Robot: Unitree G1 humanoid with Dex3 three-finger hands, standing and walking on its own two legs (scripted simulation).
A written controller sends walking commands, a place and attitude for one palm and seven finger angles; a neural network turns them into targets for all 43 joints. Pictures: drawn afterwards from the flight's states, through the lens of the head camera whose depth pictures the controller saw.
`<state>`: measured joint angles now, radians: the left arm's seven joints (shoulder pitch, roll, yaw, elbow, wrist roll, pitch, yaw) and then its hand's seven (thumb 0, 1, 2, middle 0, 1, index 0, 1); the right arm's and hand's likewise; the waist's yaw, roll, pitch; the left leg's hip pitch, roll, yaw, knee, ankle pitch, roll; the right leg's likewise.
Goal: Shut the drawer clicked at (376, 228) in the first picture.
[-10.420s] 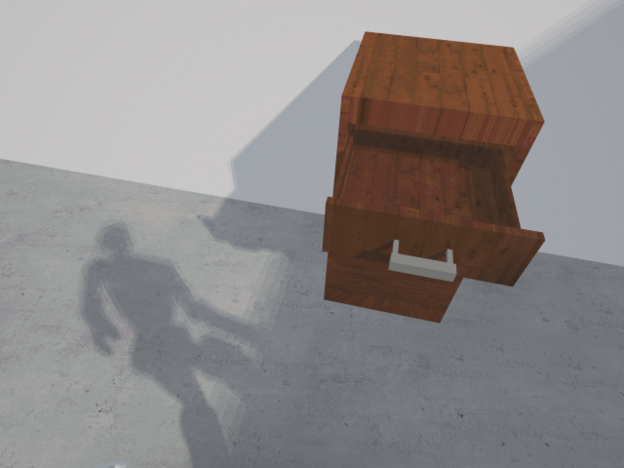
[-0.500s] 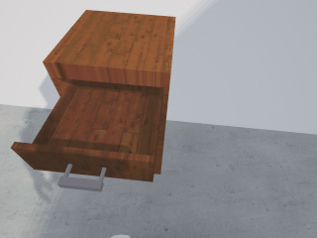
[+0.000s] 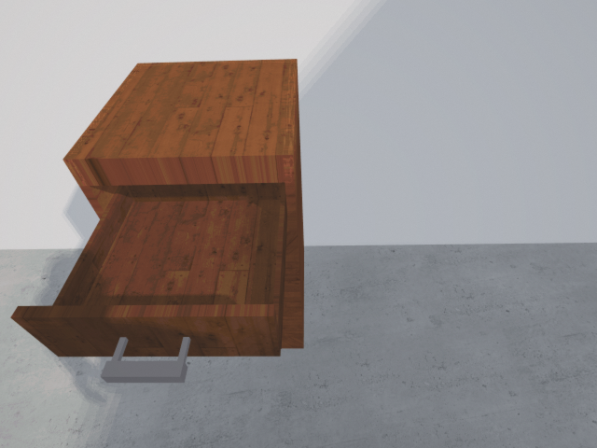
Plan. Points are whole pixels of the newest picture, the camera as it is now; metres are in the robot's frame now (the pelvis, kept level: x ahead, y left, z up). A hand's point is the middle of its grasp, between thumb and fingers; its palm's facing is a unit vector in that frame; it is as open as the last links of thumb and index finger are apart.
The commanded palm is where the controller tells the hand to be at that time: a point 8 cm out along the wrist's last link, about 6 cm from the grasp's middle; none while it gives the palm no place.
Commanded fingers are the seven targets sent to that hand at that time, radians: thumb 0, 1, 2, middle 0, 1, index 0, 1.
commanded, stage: come to a stop and stand still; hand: left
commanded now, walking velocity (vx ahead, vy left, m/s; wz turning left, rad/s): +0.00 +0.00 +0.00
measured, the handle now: (149, 357) +0.27 +0.25 -0.07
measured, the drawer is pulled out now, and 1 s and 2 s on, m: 0.30 0.30 0.28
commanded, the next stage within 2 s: look again from close up in 0.44 s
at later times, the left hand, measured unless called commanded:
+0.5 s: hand out of the picture -0.04 +0.12 -0.17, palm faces +0.08 -0.99 -0.15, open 7.3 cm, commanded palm none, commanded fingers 0.00 0.90 0.90 -0.20 -0.30 -0.20 -0.30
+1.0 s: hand out of the picture -0.01 +0.17 -0.18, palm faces +0.04 -0.98 -0.18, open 7.3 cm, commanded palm none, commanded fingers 0.00 0.90 0.90 -0.20 -0.30 -0.20 -0.30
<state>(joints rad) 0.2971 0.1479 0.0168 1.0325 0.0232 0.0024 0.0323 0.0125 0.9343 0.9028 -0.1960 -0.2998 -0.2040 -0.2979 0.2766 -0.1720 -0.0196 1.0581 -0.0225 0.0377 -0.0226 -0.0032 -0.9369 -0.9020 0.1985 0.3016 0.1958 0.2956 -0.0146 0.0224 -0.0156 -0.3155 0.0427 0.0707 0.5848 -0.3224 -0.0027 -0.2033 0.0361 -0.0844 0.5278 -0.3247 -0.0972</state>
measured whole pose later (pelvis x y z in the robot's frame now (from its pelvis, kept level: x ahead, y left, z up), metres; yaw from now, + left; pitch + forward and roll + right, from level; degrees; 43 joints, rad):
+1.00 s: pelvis -0.02 +0.00 +0.00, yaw +0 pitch -1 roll +0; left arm 0.33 0.15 0.01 1.02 0.02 0.00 0.04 0.01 0.92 0.90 -0.19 -0.30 -0.20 -0.30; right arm 0.37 -0.10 0.01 1.06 -0.03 0.00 -0.02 0.00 -0.92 -0.90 0.20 0.30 0.19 0.30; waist -0.01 -0.01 -0.03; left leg -0.28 -0.01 0.08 0.55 -0.26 0.05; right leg -0.23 0.04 -0.09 0.53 -0.28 -0.06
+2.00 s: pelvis -0.04 -0.01 -0.07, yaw +2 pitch +11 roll -2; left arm 0.68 0.23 0.20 -0.18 -0.29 -0.37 -0.20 0.02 0.90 0.90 -0.91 -1.07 -0.91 -1.07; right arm 0.29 -0.18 -0.02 0.58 0.05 -0.13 -0.07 0.01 -0.90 -0.90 0.20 0.30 0.20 0.30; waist -0.01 0.03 -0.14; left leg -0.84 0.03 0.02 1.10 -0.46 0.03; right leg -0.76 0.04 -0.16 1.06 -0.50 -0.09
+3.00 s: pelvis -0.03 +0.04 -0.06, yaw +2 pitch +10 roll -4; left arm 0.83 0.21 0.07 -0.43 -0.22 -0.33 -0.16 0.02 0.90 0.90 -1.39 -1.60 -1.40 -1.60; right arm 0.25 -0.20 0.00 0.48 0.05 -0.20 0.00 0.01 -0.91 -0.90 0.20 0.30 0.20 0.30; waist 0.02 0.04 -0.15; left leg -0.76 -0.01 0.05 1.04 -0.46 0.10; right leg -0.67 0.00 -0.13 0.97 -0.47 -0.02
